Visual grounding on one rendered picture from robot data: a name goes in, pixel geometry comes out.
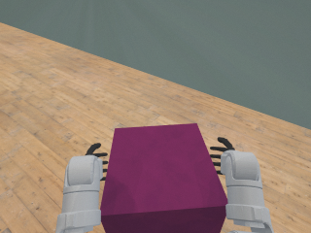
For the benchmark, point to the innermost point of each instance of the right robot hand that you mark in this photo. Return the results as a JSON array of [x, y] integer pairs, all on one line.
[[228, 145]]

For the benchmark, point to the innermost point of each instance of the left robot hand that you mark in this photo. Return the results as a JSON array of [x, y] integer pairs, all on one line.
[[91, 150]]

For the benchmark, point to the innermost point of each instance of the robot right forearm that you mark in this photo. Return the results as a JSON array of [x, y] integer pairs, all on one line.
[[245, 201]]

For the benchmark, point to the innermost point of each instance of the carton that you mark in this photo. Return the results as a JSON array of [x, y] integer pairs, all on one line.
[[161, 179]]

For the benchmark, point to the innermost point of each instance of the robot left forearm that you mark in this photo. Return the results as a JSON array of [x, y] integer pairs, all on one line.
[[80, 202]]

